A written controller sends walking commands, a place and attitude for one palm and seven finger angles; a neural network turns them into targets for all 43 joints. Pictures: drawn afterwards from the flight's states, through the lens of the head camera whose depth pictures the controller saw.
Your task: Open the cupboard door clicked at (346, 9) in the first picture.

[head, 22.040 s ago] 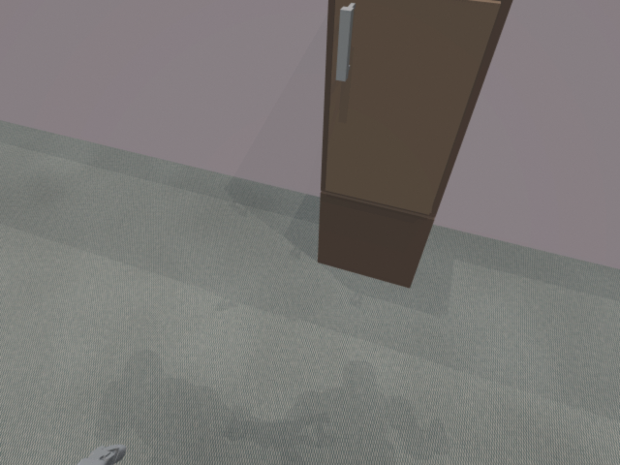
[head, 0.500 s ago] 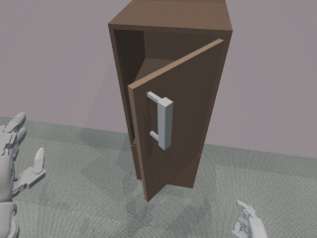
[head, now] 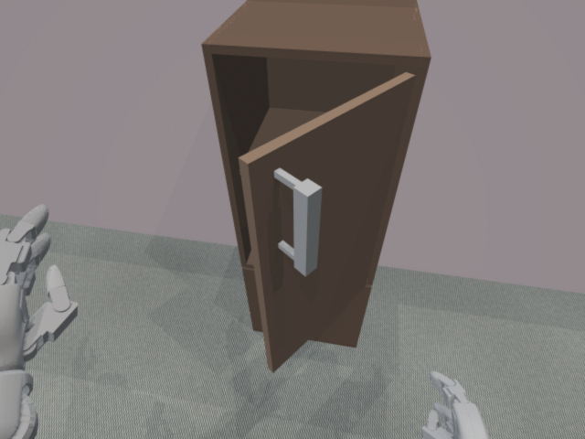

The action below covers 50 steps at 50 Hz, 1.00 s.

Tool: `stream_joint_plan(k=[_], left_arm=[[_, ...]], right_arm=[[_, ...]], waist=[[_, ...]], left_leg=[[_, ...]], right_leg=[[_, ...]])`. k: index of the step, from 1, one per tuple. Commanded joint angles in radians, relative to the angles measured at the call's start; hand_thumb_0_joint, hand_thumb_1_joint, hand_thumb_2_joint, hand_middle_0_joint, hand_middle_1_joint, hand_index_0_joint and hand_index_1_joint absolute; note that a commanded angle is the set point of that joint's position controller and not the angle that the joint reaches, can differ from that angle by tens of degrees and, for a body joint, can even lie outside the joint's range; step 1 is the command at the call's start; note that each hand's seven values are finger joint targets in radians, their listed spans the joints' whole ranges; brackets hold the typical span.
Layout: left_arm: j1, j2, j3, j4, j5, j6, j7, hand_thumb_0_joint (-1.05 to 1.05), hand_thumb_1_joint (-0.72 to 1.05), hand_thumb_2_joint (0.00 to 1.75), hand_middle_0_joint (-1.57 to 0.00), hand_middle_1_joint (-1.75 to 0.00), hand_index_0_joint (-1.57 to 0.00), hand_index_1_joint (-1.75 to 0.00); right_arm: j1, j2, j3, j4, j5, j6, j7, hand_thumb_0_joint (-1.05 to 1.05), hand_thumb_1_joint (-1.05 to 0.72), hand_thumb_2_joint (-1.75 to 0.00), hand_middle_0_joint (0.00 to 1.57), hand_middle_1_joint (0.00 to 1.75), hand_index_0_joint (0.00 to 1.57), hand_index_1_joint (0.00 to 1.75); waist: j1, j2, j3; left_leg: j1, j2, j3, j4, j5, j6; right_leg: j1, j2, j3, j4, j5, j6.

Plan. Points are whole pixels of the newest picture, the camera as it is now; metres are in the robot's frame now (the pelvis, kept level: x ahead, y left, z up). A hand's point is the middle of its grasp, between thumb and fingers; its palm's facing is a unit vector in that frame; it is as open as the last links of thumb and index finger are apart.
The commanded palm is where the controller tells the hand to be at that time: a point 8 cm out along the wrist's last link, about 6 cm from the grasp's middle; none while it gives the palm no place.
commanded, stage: step back with the hand held close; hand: left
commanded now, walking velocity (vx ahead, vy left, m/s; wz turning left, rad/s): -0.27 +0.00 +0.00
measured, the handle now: (294, 223) +0.36 +0.05 +0.14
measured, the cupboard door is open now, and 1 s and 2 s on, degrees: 54 54 54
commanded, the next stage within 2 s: stop stepping back and stand still in 1.00 s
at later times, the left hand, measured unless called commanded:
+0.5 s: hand (14, 376) +0.12 +0.28 +0.15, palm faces +0.42 -0.74 -0.52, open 7.4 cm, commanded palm +0.06 +0.31 +0.17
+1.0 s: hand out of the picture +0.02 +0.29 +0.16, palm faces +0.53 -0.70 -0.49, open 7.4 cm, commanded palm -0.05 +0.32 +0.17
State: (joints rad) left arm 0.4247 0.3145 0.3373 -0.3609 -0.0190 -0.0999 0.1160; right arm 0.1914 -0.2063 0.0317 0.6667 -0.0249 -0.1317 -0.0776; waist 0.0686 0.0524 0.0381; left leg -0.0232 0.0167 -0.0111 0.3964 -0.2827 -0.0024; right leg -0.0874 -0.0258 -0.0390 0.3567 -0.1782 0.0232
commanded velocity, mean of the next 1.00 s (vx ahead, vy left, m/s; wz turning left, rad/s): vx -0.31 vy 0.00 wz -0.03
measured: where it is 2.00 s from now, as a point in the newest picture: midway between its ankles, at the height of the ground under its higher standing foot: outside the picture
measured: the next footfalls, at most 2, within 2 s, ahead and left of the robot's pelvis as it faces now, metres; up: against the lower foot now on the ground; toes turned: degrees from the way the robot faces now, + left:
right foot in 0.90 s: -0.10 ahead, -0.12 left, +0.00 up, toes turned +9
left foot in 1.12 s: -0.14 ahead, +0.12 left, +0.00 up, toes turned +7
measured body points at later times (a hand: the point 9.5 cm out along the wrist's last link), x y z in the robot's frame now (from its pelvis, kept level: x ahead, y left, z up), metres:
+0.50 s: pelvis -0.08 +0.01 -0.01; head -0.06 +0.01 +0.43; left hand +0.09 +0.31 +0.18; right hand +0.10 -0.23 -0.09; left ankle -0.04 +0.12 -0.74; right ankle +0.02 -0.14 -0.74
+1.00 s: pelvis -0.17 +0.00 -0.02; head -0.14 +0.02 +0.43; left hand -0.02 +0.32 +0.18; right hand +0.02 -0.22 -0.11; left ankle -0.09 +0.12 -0.71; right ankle -0.14 -0.13 -0.74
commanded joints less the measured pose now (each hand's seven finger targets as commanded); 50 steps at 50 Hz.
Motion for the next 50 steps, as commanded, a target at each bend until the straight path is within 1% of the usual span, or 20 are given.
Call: stream_joint_plan(k=[1, 4, 11, 15, 18, 26, 29, 34, 37, 39, 40, 41, 43, 44, 45, 46, 47, 48, 49, 50], left_arm=[[-0.021, 0.231, 0.160, -0.216, -0.008, -0.107, 0.008, 0.00, 0.90, 0.90, -0.20, -0.30, -0.20, -0.30], [0.026, 0.218, 0.151, -0.252, -0.009, -0.126, 0.010, 0.00, 0.90, 0.90, -0.20, -0.30, -0.20, -0.30], [0.133, 0.267, 0.212, -0.317, -0.019, -0.135, 0.025, 0.00, 0.90, 0.90, -0.20, -0.30, -0.20, -0.30], [0.146, 0.279, 0.231, -0.315, -0.020, -0.141, 0.036, 0.00, 0.90, 0.90, -0.20, -0.30, -0.20, -0.30], [0.119, 0.287, 0.234, -0.336, -0.015, -0.151, 0.042, 0.00, 0.90, 0.90, -0.20, -0.30, -0.20, -0.30], [0.058, 0.261, 0.222, -0.311, 0.024, -0.190, 0.056, 0.00, 0.90, 0.90, -0.20, -0.30, -0.20, -0.30], [0.026, 0.274, 0.227, -0.328, 0.032, -0.205, 0.061, 0.00, 0.90, 0.90, -0.20, -0.30, -0.20, -0.30], [0.019, 0.295, 0.232, -0.388, 0.016, -0.223, 0.073, 0.00, 0.90, 0.90, -0.20, -0.30, -0.20, -0.30], [0.025, 0.287, 0.241, -0.409, 0.017, -0.231, 0.078, 0.00, 0.90, 0.90, -0.20, -0.30, -0.20, -0.30], [0.025, 0.278, 0.261, -0.397, 0.036, -0.238, 0.079, 0.00, 0.90, 0.90, -0.20, -0.30, -0.20, -0.30], [0.033, 0.282, 0.270, -0.376, 0.039, -0.240, 0.077, 0.00, 0.90, 0.90, -0.20, -0.30, -0.20, -0.30], [0.034, 0.281, 0.264, -0.360, 0.036, -0.236, 0.071, 0.00, 0.90, 0.90, -0.20, -0.30, -0.20, -0.30], [0.060, 0.291, 0.281, -0.296, 0.041, -0.239, 0.057, 0.00, 0.90, 0.90, -0.20, -0.30, -0.20, -0.30], [0.054, 0.267, 0.251, -0.277, 0.040, -0.238, 0.051, 0.00, 0.90, 0.90, -0.20, -0.30, -0.20, -0.30], [0.065, 0.276, 0.246, -0.260, 0.031, -0.233, 0.045, 0.00, 0.90, 0.90, -0.20, -0.30, -0.20, -0.30], [0.064, 0.284, 0.226, -0.276, 0.015, -0.227, 0.044, 0.00, 0.90, 0.90, -0.20, -0.30, -0.20, -0.30], [0.045, 0.313, 0.218, -0.294, 0.009, -0.228, 0.048, 0.00, 0.90, 0.90, -0.20, -0.30, -0.20, -0.30], [0.055, 0.323, 0.245, -0.277, 0.023, -0.242, 0.062, 0.00, 0.90, 0.90, -0.20, -0.30, -0.20, -0.30], [0.038, 0.301, 0.203, -0.283, 0.021, -0.219, 0.052, 0.00, 0.90, 0.90, -0.20, -0.30, -0.20, -0.30], [0.027, 0.318, 0.226, -0.321, 0.019, -0.200, 0.048, 0.00, 0.90, 0.90, -0.20, -0.30, -0.20, -0.30]], right_arm=[[-0.133, -0.120, -0.048, -0.205, 0.012, -0.009, -0.004, 0.00, -0.90, -0.90, 0.20, 0.30, 0.20, 0.30], [-0.130, -0.129, -0.052, -0.215, 0.010, 0.006, -0.007, 0.00, -0.90, -0.90, 0.20, 0.30, 0.20, 0.30], [-0.115, -0.130, -0.079, -0.254, 0.025, 0.038, -0.011, 0.00, -0.90, -0.90, 0.20, 0.30, 0.20, 0.30], [-0.120, -0.125, -0.083, -0.257, 0.028, 0.045, -0.020, 0.00, -0.90, -0.90, 0.20, 0.30, 0.20, 0.30], [-0.122, -0.137, -0.087, -0.257, 0.028, 0.038, -0.024, 0.00, -0.90, -0.90, 0.20, 0.30, 0.20, 0.30], [-0.088, -0.159, -0.086, -0.268, 0.025, 0.004, -0.023, 0.00, -0.90, -0.90, 0.20, 0.30, 0.20, 0.30], [-0.077, -0.155, -0.085, -0.269, 0.024, -0.009, -0.023, 0.00, -0.90, -0.90, 0.20, 0.30, 0.20, 0.30], [-0.055, -0.140, -0.078, -0.246, 0.016, -0.028, -0.024, 0.00, -0.90, -0.90, 0.20, 0.30, 0.20, 0.30], [-0.052, -0.153, -0.078, -0.247, 0.010, -0.041, -0.028, 0.00, -0.90, -0.90, 0.20, 0.30, 0.20, 0.30], [-0.066, -0.157, -0.084, -0.247, 0.008, -0.054, -0.032, 0.00, -0.90, -0.90, 0.20, 0.30, 0.20, 0.30], [-0.062, -0.149, -0.090, -0.242, 0.007, -0.059, -0.028, 0.00, -0.90, -0.90, 0.20, 0.30, 0.20, 0.30], [-0.061, -0.150, -0.097, -0.240, 0.010, -0.062, -0.022, 0.00, -0.90, -0.90, 0.20, 0.30, 0.20, 0.30], [-0.083, -0.164, -0.109, -0.249, 0.020, -0.070, -0.017, 0.00, -0.90, -0.90, 0.20, 0.30, 0.20, 0.30], [-0.094, -0.149, -0.102, -0.248, 0.018, -0.068, -0.013, 0.00, -0.90, -0.90, 0.20, 0.30, 0.20, 0.30], [-0.077, -0.134, -0.099, -0.234, 0.015, -0.065, -0.006, 0.00, -0.90, -0.90, 0.20, 0.30, 0.20, 0.30], [-0.083, -0.123, -0.097, -0.210, 0.018, -0.065, 0.004, 0.00, -0.90, -0.90, 0.20, 0.30, 0.20, 0.30], [-0.093, -0.107, -0.091, -0.179, 0.013, -0.060, 0.016, 0.00, -0.90, -0.90, 0.20, 0.30, 0.20, 0.30], [-0.106, -0.087, -0.075, -0.175, -0.014, -0.057, 0.020, 0.00, -0.90, -0.90, 0.20, 0.30, 0.20, 0.30], [-0.099, -0.078, -0.083, -0.180, 0.016, -0.056, 0.017, 0.00, -0.90, -0.90, 0.20, 0.30, 0.20, 0.30], [-0.105, -0.078, -0.082, -0.203, 0.022, -0.056, 0.008, 0.00, -0.90, -0.90, 0.20, 0.30, 0.20, 0.30]], waist=[[-0.048, -0.060, -0.010], [-0.052, 0.039, -0.090], [-0.050, -0.046, -0.245], [-0.053, -0.063, -0.202], [-0.052, -0.012, -0.165], [-0.060, 0.022, -0.059], [-0.064, -0.015, -0.053], [-0.072, -0.046, -0.082], [-0.073, 0.084, -0.093], [-0.060, 0.224, -0.111], [-0.055, 0.197, -0.132], [-0.057, 0.159, -0.135], [-0.054, 0.114, -0.077], [-0.055, 0.062, -0.006], [-0.064, -0.066, 0.028], [-0.066, -0.170, 0.033], [-0.057, -0.221, 0.004], [-0.054, -0.161, -0.048], [-0.052, -0.313, -0.191], [-0.054, -0.329, -0.212]], left_leg=[[-0.173, 0.006, -0.010, -0.015, 0.245, 0.022], [-0.171, 0.017, -0.004, 0.002, 0.319, 0.016], [-0.191, 0.034, -0.009, 0.059, 0.437, 0.008], [-0.245, 0.036, -0.017, 0.058, 0.333, 0.013], [-0.304, 0.039, -0.029, 0.038, 0.211, 0.026], [-0.648, 0.076, -0.087, -0.043, -0.342, 0.086], [-0.630, 0.056, -0.083, 0.016, -0.370, 0.080], [-0.425, 0.015, -0.067, 0.138, -0.279, 0.042], [-0.554, 0.084, -0.153, -0.020, -0.366, 0.069], [-0.769, 0.214, -0.281, -0.211, -0.475, 0.125], [-0.761, 0.240, -0.288, -0.205, -0.398, 0.136], [-0.729, 0.247, -0.262, -0.180, -0.346, 0.137], [-0.828, 0.233, -0.224, -0.130, -0.454, 0.148], [-0.831, 0.174, -0.169, -0.045, -0.430, 0.124], [-0.702, 0.073, -0.098, 0.110, -0.366, 0.064], [-0.453, -0.020, 0.002, 0.376, -0.184, -0.011], [-0.360, -0.030, 0.008, 0.619, -0.124, -0.026], [-0.436, -0.025, 0.018, 0.658, -0.181, -0.034], [-0.471, -0.032, 0.000, 0.651, -0.194, -0.030], [-0.439, -0.017, 0.013, 0.601, -0.176, -0.031]], right_leg=[[-0.042, -0.034, 0.035, -0.056, 0.219, -0.033], [-0.032, -0.046, 0.025, -0.011, 0.257, -0.032], [0.016, -0.058, 0.028, 0.085, 0.411, -0.028], [-0.039, -0.068, 0.048, 0.089, 0.321, -0.029], [-0.070, -0.060, 0.059, 0.079, 0.193, -0.025], [-0.006, -0.031, 0.092, 0.152, -0.122, -0.012], [-0.069, -0.046, 0.128, 0.112, -0.201, -0.023], [-0.294, -0.091, 0.145, 0.034, -0.284, -0.053], [-0.178, -0.022, 0.087, 0.192, -0.222, -0.021], [0.055, 0.072, 0.022, 0.486, -0.080, 0.012], [0.075, 0.082, 0.026, 0.536, -0.064, 0.010], [0.059, 0.082, 0.037, 0.540, -0.089, 0.005], [0.101, 0.085, 0.075, 0.481, -0.144, -0.003], [0.035, 0.053, 0.127, 0.342, -0.164, -0.028], [-0.154, -0.035, 0.286, 0.112, -0.245, -0.084], [-0.437, -0.194, 0.472, -0.107, -0.304, -0.168], [-0.506, -0.318, 0.530, -0.164, -0.058, -0.230], [-0.354, -0.321, 0.470, -0.063, 0.478, -0.252], [-0.150, -0.292, 0.386, 0.028, 0.726, -0.225], [-0.107, -0.251, 0.327, 0.074, 0.833, -0.195]])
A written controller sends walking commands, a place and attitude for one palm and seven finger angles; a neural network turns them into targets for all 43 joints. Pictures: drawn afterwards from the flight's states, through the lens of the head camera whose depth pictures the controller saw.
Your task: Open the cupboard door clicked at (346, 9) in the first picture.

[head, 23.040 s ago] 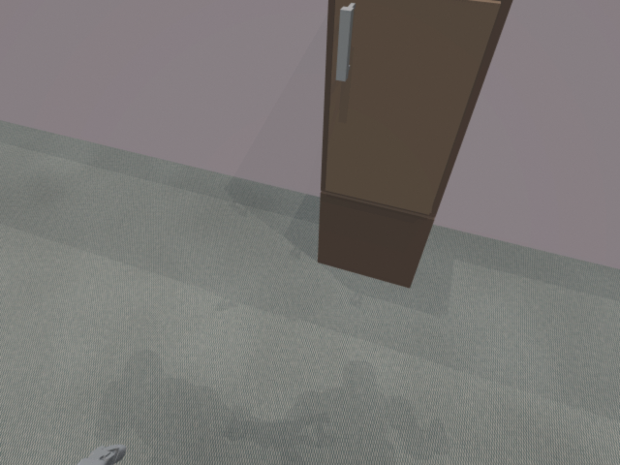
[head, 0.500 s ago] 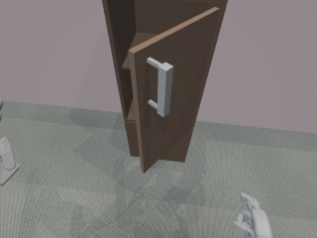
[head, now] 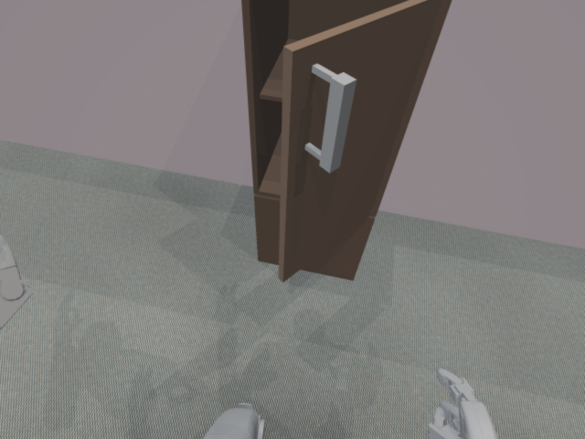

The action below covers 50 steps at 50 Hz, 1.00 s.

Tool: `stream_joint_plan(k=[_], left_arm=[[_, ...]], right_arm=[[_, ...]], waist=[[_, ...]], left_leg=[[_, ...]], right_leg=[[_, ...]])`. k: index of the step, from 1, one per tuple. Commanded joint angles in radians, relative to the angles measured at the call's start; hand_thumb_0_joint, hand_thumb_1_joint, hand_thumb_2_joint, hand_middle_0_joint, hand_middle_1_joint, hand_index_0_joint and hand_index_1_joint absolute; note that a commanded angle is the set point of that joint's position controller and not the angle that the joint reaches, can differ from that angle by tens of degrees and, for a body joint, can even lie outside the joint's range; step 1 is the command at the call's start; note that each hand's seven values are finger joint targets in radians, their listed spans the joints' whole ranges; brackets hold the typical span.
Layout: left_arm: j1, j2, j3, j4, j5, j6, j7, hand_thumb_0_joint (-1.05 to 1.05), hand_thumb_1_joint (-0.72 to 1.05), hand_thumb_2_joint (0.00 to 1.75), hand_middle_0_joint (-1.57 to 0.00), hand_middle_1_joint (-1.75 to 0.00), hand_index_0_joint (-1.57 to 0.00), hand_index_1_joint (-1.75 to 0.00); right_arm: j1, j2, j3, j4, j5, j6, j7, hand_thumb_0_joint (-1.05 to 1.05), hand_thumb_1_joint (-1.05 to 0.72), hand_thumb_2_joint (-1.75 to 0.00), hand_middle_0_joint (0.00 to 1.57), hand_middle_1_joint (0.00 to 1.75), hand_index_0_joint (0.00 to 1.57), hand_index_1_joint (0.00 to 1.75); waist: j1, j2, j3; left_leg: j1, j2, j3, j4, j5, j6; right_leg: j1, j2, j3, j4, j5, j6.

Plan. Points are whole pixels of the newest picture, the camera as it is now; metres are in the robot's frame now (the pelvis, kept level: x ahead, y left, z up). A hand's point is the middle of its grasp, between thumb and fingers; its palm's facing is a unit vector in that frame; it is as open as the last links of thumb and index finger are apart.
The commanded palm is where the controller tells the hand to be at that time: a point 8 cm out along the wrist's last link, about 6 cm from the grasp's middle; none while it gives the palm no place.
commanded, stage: stop stepping back and stand still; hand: left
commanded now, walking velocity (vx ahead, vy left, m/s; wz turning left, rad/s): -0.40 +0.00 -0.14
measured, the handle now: (325, 120) +0.53 +0.00 +0.16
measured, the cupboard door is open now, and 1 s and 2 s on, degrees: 54 54 54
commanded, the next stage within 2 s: let the arm hang, fingers relaxed in 0.82 s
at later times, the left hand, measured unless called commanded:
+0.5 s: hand out of the picture +0.08 +0.25 +0.19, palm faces +0.41 -0.77 -0.49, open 7.4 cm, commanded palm +0.02 +0.28 +0.19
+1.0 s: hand out of the picture +0.07 +0.25 +0.11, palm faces +0.24 -0.82 -0.52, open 7.4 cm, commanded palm none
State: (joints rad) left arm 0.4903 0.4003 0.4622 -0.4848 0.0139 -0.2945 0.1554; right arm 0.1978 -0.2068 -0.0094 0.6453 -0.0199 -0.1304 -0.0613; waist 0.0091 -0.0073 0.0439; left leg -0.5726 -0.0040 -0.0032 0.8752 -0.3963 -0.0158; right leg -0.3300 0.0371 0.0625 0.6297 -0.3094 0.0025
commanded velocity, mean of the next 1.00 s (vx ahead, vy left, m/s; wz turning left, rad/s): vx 0.11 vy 0.02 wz -0.01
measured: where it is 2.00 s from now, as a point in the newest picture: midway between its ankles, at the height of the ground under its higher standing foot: outside the picture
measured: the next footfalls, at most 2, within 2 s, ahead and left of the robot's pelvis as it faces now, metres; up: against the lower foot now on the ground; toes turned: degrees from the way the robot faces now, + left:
left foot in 0.12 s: +0.04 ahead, +0.11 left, +0.00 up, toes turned +2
right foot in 0.50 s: -0.16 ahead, -0.08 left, +0.00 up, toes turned -5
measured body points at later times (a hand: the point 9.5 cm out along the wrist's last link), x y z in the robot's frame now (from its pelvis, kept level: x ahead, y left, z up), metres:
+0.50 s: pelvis -0.13 -0.01 +0.01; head -0.12 +0.00 +0.46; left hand +0.06 +0.29 +0.21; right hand +0.04 -0.23 -0.06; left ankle -0.02 +0.11 -0.71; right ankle -0.20 -0.08 -0.73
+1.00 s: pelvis -0.16 +0.00 +0.00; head -0.18 -0.02 +0.45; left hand +0.05 +0.29 +0.13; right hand -0.02 -0.26 -0.10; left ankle -0.13 +0.11 -0.72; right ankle -0.20 -0.08 -0.72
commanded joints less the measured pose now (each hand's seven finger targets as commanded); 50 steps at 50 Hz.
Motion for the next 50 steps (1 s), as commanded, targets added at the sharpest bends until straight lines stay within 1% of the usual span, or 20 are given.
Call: stream_joint_plan(k=[1, 4, 6, 8, 9, 11, 17, 21, 22, 24, 26, 27, 29, 32, 36, 40, 43, 45, 46, 50], left_arm=[[-0.045, 0.237, 0.117, -0.225, -0.011, 0.000, 0.007, 0.00, 0.90, 0.90, -0.20, -0.30, -0.20, -0.30], [-0.040, 0.214, 0.084, -0.296, -0.032, 0.009, 0.000, 0.00, 0.90, 0.90, -0.20, -0.30, -0.20, -0.30], [-0.021, 0.239, 0.107, -0.411, -0.027, -0.013, 0.011, 0.00, 0.90, 0.90, -0.20, -0.30, -0.20, -0.30], [0.059, 0.244, 0.131, -0.352, -0.037, -0.033, 0.013, 0.00, 0.90, 0.90, -0.20, -0.30, -0.20, -0.30], [0.094, 0.236, 0.140, -0.368, -0.052, -0.023, 0.016, 0.00, 0.90, 0.90, -0.20, -0.30, -0.20, -0.30], [0.094, 0.214, 0.126, -0.408, -0.051, 0.007, 0.017, 0.00, 0.90, 0.90, -0.20, -0.30, -0.20, -0.30], [0.081, 0.160, 0.060, -0.256, -0.045, 0.080, 0.034, 0.00, 0.90, 0.90, -0.20, -0.30, -0.20, -0.30], [0.013, 0.185, 0.034, -0.207, -0.044, 0.105, 0.042, 0.00, 0.90, 0.90, -0.20, -0.30, -0.20, -0.30], [0.019, 0.203, 0.043, -0.212, -0.041, 0.109, 0.037, 0.00, 0.90, 0.90, -0.20, -0.30, -0.20, -0.30], [-0.005, 0.251, 0.053, -0.306, -0.060, 0.109, 0.019, 0.00, 0.90, 0.90, -0.20, -0.30, -0.20, -0.30], [-0.047, 0.376, 0.167, -0.386, -0.060, 0.058, 0.020, 0.00, 0.90, 0.90, -0.20, -0.30, -0.20, -0.30], [-0.039, 0.246, 0.103, -0.246, -0.060, 0.051, 0.018, 0.00, 0.90, 0.90, -0.20, -0.30, -0.20, -0.30], [0.008, 0.200, 0.079, -0.168, -0.064, 0.074, 0.005, 0.00, 0.90, 0.90, -0.20, -0.30, -0.20, -0.30], [0.013, 0.205, 0.080, -0.122, -0.046, 0.042, 0.012, 0.00, 0.90, 0.90, -0.20, -0.30, -0.20, -0.30], [-0.052, 0.196, 0.061, -0.095, -0.039, 0.029, 0.016, 0.00, 0.90, 0.90, -0.20, -0.30, -0.20, -0.30], [-0.037, 0.205, 0.060, -0.183, -0.040, 0.007, 0.014, 0.00, 0.90, 0.90, -0.20, -0.30, -0.20, -0.30], [0.014, 0.236, 0.092, -0.221, -0.035, 0.002, 0.010, 0.00, 0.90, 0.90, -0.20, -0.30, -0.20, -0.30], [0.016, 0.210, 0.083, -0.211, -0.039, 0.004, 0.008, 0.00, 0.90, 0.90, -0.20, -0.30, -0.20, -0.30], [-0.068, -0.002, -0.328, 0.565, 0.038, 0.204, -0.117, 0.00, 0.90, 0.90, -0.20, -0.30, -0.20, -0.30], [-0.064, -0.067, -0.356, 0.716, 0.023, 0.311, -0.152, 0.00, 0.90, 0.90, -0.20, -0.30, -0.20, -0.30]], right_arm=[[-0.118, -0.073, -0.033, -0.186, 0.013, -0.053, -0.015, 0.00, -0.90, -0.90, 0.20, 0.30, 0.20, 0.30], [-0.143, -0.090, -0.018, -0.169, 0.013, -0.045, -0.038, 0.00, -0.90, -0.90, 0.20, 0.30, 0.20, 0.30], [-0.090, -0.132, -0.049, -0.192, 0.001, -0.075, -0.035, 0.00, -0.90, -0.90, 0.20, 0.30, 0.20, 0.30], [-0.032, -0.136, -0.078, -0.187, 0.011, -0.099, -0.020, 0.00, -0.90, -0.90, 0.20, 0.30, 0.20, 0.30], [-0.020, -0.116, -0.070, -0.195, 0.010, -0.109, -0.020, 0.00, -0.90, -0.90, 0.20, 0.30, 0.20, 0.30], [-0.025, -0.111, -0.059, -0.186, 0.012, -0.115, -0.002, 0.00, -0.90, -0.90, 0.20, 0.30, 0.20, 0.30], [-0.088, -0.119, -0.029, -0.187, 0.001, -0.071, -0.011, 0.00, -0.90, -0.90, 0.20, 0.30, 0.20, 0.30], [-0.091, -0.121, -0.025, -0.187, -0.004, -0.034, -0.029, 0.00, -0.90, -0.90, 0.20, 0.30, 0.20, 0.30], [-0.085, -0.112, -0.027, -0.188, 0.001, -0.023, -0.029, 0.00, -0.90, -0.90, 0.20, 0.30, 0.20, 0.30], [-0.101, -0.096, -0.014, -0.191, 0.018, -0.012, -0.019, 0.00, -0.90, -0.90, 0.20, 0.30, 0.20, 0.30], [-0.073, -0.098, 0.003, -0.178, 0.004, -0.040, 0.003, 0.00, -0.90, -0.90, 0.20, 0.30, 0.20, 0.30], [-0.029, -0.083, -0.012, -0.142, 0.008, -0.047, 0.004, 0.00, -0.90, -0.90, 0.20, 0.30, 0.20, 0.30], [-0.086, -0.114, -0.033, -0.150, 0.023, -0.038, -0.017, 0.00, -0.90, -0.90, 0.20, 0.30, 0.20, 0.30], [-0.065, -0.100, -0.018, -0.130, 0.016, -0.050, -0.036, 0.00, -0.90, -0.90, 0.20, 0.30, 0.20, 0.30], [-0.028, -0.118, -0.029, -0.129, 0.014, -0.074, -0.042, 0.00, -0.90, -0.90, 0.20, 0.30, 0.20, 0.30], [-0.009, -0.153, -0.046, -0.154, 0.015, -0.085, -0.034, 0.00, -0.90, -0.90, 0.20, 0.30, 0.20, 0.30], [0.000, -0.142, -0.036, -0.158, 0.014, -0.087, -0.023, 0.00, -0.90, -0.90, 0.20, 0.30, 0.20, 0.30], [-0.016, -0.142, -0.036, -0.163, 0.022, -0.085, -0.017, 0.00, -0.90, -0.90, 0.20, 0.30, 0.20, 0.30], [-0.048, -0.329, -0.089, 0.036, 0.020, -0.058, 0.055, 0.00, -0.90, -0.90, 0.20, 0.30, 0.20, 0.30], [-0.003, -0.173, -0.032, 0.025, 0.005, 0.075, 0.053, 0.00, -0.90, -0.90, 0.20, 0.30, 0.20, 0.30]], waist=[[0.002, -0.279, -0.228], [-0.016, 0.064, -0.169], [0.010, 0.421, -0.273], [0.010, 0.186, -0.285], [-0.007, 0.171, -0.308], [-0.023, 0.178, -0.277], [-0.023, 0.267, -0.081], [-0.013, 0.219, -0.095], [-0.010, 0.094, -0.110], [0.008, -0.204, -0.089], [-0.018, -0.214, -0.162], [-0.040, -0.178, -0.194], [-0.029, -0.082, -0.049], [-0.007, -0.028, -0.017], [-0.004, -0.124, -0.060], [-0.016, 0.068, -0.137], [-0.012, 0.173, -0.204], [-0.012, 0.122, -0.150], [-0.058, 0.122, -0.028], [0.005, -0.038, -0.111]], left_leg=[[0.177, 0.012, 0.028, 0.021, -0.051, -0.015], [0.368, -0.012, 0.068, -0.447, 0.253, -0.025], [0.480, 0.356, -0.259, -0.545, 0.907, 0.089], [0.483, 0.386, -0.270, -0.566, 0.593, 0.156], [0.560, 0.355, -0.249, -0.533, 0.707, 0.146], [0.578, 0.311, -0.177, -0.522, 0.768, 0.087], [0.215, 0.242, -0.115, -0.863, -0.291, 0.008], [0.220, 0.173, -0.017, -0.742, -0.248, -0.013], [0.208, 0.107, 0.059, -0.526, -0.159, 0.006], [0.085, 0.018, 0.048, 0.020, 0.025, 0.012], [-0.050, 0.062, 0.015, 0.169, 0.047, -0.018], [0.007, 0.068, 0.025, 0.132, 0.057, -0.019], [-0.005, 0.064, 0.053, 0.068, 0.146, -0.015], [0.073, 0.057, 0.100, -0.146, 0.107, 0.021], [0.228, 0.029, 0.133, -0.336, 0.134, 0.047], [0.451, 0.112, 0.023, -0.449, 0.408, 0.095], [0.527, 0.161, -0.013, -0.390, 0.715, 0.112], [0.414, 0.174, -0.033, -0.426, 0.589, 0.095], [0.294, 0.175, -0.039, -0.347, 0.645, 0.104], [0.173, 0.185, -0.106, -0.386, 0.278, 0.114]], right_leg=[[0.133, -0.284, 0.168, -0.173, 0.978, -0.150], [0.028, -0.162, 0.064, -0.084, 0.701, -0.054], [-0.101, -0.034, -0.026, 0.239, -0.167, 0.036], [-0.125, 0.011, 0.012, 0.418, -0.269, 0.013], [-0.183, -0.006, -0.012, 0.414, -0.230, 0.015], [-0.161, -0.020, -0.052, 0.370, -0.147, 0.028], [0.079, 0.028, -0.172, 0.189, -0.181, 0.006], [0.246, 0.053, -0.231, -0.177, -0.244, -0.042], [0.246, -0.023, -0.137, -0.308, -0.195, -0.083], [0.105, -0.360, 0.277, -0.491, -0.023, -0.216], [0.185, -0.427, 0.309, -0.395, 0.311, -0.264], [0.182, -0.377, 0.211, -0.407, 0.023, -0.214], [0.108, -0.302, 0.163, -0.406, 0.106, -0.157], [0.132, -0.312, 0.123, -0.359, 0.280, -0.148], [0.166, -0.290, 0.099, -0.305, 0.283, -0.112], [0.111, -0.176, 0.013, -0.094, 0.461, -0.003], [0.045, -0.101, -0.053, -0.009, 0.381, 0.013], [0.090, -0.070, -0.073, -0.075, 0.183, -0.001], [-0.013, -0.122, -0.105, 0.047, 0.280, -0.012], [0.077, -0.114, -0.063, -0.066, -0.003, -0.019]])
